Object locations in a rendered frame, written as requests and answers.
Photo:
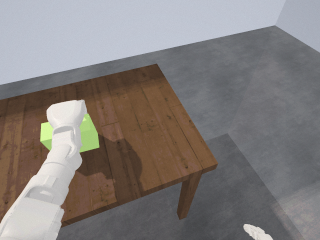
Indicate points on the robot left upper arm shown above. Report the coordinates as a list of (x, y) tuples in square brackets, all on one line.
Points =
[(34, 219)]

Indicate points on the robot left forearm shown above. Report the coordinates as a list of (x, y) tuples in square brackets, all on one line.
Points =
[(51, 182)]

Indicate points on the sponge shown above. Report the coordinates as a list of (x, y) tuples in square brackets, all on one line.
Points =
[(89, 135)]

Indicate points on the robot right hand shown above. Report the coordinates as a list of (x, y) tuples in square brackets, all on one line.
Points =
[(256, 232)]

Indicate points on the table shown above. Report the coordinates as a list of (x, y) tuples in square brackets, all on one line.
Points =
[(147, 142)]

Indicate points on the robot left hand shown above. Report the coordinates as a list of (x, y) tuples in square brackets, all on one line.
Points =
[(68, 112)]

